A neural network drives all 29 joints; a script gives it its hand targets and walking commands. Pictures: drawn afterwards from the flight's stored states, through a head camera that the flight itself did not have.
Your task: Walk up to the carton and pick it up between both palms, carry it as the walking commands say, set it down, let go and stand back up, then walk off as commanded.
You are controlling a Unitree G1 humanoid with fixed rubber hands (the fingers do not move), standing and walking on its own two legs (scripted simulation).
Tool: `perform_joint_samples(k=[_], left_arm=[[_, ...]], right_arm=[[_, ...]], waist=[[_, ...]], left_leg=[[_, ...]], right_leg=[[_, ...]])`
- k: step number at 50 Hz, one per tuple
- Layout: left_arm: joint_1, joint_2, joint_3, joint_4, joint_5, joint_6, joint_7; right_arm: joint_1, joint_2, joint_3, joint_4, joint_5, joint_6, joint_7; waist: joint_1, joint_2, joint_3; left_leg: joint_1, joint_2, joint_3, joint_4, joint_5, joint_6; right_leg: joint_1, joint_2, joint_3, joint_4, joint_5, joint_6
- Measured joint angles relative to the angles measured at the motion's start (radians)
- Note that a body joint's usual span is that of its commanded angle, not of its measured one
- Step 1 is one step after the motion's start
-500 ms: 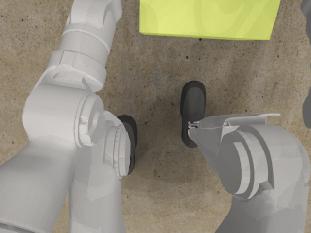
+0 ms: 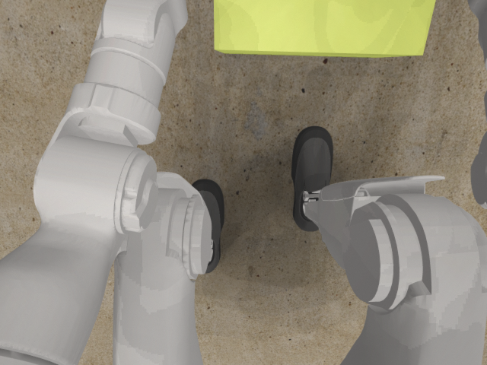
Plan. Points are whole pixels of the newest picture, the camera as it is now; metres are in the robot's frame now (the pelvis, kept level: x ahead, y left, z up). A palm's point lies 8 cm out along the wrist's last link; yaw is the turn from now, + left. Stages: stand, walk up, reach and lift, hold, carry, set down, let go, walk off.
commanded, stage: reach and lift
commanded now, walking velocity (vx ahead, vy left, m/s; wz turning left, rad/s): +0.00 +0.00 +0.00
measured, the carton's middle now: out of the picture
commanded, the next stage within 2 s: none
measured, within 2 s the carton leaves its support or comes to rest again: leaves its support in 0.02 s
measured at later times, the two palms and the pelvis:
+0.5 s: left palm out of the picture +0.55 +0.04 -0.14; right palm out of the picture +0.53 -0.30 -0.13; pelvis +0.00 +0.00 +0.03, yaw +0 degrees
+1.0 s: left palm out of the picture +0.54 +0.05 -0.08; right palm out of the picture +0.52 -0.27 -0.08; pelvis -0.01 +0.01 +0.06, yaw -1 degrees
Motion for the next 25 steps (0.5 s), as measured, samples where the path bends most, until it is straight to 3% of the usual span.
perform_joint_samples(k=[10, 25], left_arm=[[0.029, -0.001, 0.0, -0.06, -0.05, 0.023, 0.036], [0.088, -0.052, 0.098, -0.171, 0.031, 0.067, 0.042]], right_arm=[[-0.003, 0.016, -0.032, -0.072, -0.067, 0.055, -0.045], [0.011, 0.025, -0.074, -0.169, -0.147, 0.121, -0.034]], waist=[[0.005, 0.011, 0.002], [-0.025, -0.016, 0.001]], left_leg=[[0.033, 0.006, 0.022, -0.025, 0.011, 0.014], [0.126, 0.026, 0.041, -0.078, -0.006, 0.022]], right_leg=[[0.03, 0.015, 0.025, -0.02, 0.008, 0.022], [0.101, 0.076, 0.061, -0.059, 0.001, 0.053]])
